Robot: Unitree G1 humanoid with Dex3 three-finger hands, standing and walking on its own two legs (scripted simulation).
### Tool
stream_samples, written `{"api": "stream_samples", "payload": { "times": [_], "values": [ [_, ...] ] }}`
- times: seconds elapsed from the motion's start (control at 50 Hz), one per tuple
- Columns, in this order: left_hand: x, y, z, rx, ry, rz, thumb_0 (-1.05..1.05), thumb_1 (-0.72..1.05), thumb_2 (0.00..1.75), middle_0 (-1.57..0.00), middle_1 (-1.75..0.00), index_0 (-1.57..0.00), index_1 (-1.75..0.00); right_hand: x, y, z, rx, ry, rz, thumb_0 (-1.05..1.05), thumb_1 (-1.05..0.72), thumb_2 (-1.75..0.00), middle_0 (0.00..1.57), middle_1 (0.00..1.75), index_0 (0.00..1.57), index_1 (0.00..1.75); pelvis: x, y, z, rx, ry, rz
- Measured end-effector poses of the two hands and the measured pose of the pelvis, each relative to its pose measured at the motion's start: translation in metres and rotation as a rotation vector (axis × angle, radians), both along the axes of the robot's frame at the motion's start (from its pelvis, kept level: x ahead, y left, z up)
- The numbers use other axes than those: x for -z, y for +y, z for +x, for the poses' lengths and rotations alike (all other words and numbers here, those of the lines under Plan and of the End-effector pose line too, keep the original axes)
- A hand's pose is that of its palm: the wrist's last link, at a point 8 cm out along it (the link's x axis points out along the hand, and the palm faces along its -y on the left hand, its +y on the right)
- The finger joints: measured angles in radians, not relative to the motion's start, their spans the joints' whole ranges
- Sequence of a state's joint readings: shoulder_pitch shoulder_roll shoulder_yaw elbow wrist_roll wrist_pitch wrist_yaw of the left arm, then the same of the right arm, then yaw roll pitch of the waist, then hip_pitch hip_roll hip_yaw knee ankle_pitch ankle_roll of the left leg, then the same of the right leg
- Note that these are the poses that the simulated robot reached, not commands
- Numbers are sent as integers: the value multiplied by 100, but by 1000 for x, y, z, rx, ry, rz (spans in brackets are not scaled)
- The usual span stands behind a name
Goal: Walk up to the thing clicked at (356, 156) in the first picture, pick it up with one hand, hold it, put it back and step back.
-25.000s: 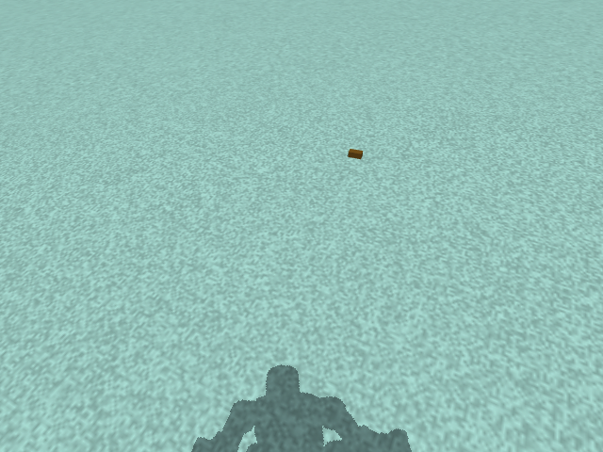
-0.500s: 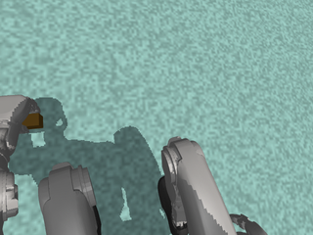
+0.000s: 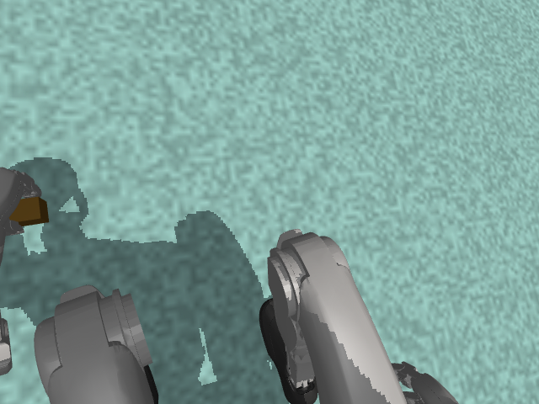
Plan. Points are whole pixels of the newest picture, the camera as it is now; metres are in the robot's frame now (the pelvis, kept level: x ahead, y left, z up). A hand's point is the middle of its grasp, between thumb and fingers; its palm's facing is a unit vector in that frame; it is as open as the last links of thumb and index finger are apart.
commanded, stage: rest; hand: left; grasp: from above
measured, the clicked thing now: (15, 213) +0.45 +0.29 -0.24
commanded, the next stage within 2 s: open in 1.06 s
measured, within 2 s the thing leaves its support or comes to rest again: rests again in 0.58 s
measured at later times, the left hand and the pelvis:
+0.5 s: hand (13, 218) +0.44 +0.29 -0.23, palm faces -0.45 -0.07 -0.89, open 6.4 cm; pelvis +0.00 +0.00 -0.01, yaw -2 degrees
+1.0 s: hand (17, 220) +0.44 +0.29 -0.24, palm faces -0.44 -0.07 -0.89, open 6.4 cm; pelvis +0.00 +0.01 -0.01, yaw -4 degrees
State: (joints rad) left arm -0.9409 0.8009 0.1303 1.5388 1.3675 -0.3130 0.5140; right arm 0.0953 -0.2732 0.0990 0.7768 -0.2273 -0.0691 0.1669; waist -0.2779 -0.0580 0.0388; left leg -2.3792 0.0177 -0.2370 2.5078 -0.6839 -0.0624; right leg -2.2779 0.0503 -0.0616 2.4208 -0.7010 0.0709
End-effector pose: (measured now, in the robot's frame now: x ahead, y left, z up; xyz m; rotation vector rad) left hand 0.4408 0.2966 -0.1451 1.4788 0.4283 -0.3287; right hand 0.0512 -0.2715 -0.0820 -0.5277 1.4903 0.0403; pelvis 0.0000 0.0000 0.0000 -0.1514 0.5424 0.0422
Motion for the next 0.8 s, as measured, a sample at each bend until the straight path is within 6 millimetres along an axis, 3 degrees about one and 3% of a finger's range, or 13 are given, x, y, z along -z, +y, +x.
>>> {"api": "stream_samples", "payload": {
  "times": [0.36, 0.8],
  "values": [
    [20, -1, 1, 2, -16, 8, 0, 52, 0, -110, -1, -112, 0, -3, 3, 2, -93, -15, 3, 0, -91, -89, 20, 29, 20, 30, 10, 2, -1, 16, -43, -17],
    [37, -6, 4, -1, -22, -3, 0, 52, 0, -110, 0, -112, 0, -15, 17, -6, -143, 1, 38, 0, -91, -90, 20, 30, 20, 30, 8, 9, -1, 30, -61, -54]
  ]
}}
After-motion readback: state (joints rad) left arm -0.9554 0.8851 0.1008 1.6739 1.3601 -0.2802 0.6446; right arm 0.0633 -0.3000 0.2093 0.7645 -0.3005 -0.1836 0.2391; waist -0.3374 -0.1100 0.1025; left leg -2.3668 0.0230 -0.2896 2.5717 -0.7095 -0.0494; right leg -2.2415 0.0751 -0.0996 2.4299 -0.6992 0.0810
